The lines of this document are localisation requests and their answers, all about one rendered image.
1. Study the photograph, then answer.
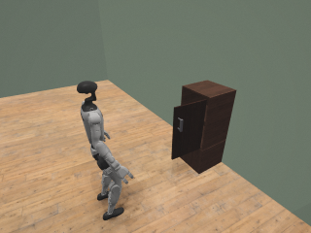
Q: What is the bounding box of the left robot hand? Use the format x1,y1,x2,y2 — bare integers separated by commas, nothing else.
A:
103,130,111,142

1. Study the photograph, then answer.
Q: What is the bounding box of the cupboard door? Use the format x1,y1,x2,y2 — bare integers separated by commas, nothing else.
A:
171,99,207,160

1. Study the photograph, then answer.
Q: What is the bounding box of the robot left thigh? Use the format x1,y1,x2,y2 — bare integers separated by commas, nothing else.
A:
102,142,112,177

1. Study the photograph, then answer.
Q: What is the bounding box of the right robot forearm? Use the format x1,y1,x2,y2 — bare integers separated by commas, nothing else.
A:
95,142,121,171

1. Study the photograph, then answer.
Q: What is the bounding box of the handle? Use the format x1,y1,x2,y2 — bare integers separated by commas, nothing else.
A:
177,117,184,132

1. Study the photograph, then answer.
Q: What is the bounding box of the robot right upper arm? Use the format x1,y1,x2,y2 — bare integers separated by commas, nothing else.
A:
88,112,105,150

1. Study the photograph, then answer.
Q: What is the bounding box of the robot head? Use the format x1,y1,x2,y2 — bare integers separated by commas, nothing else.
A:
77,81,98,113

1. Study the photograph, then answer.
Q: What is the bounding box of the right robot hand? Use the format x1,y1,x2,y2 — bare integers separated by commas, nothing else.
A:
116,166,134,184

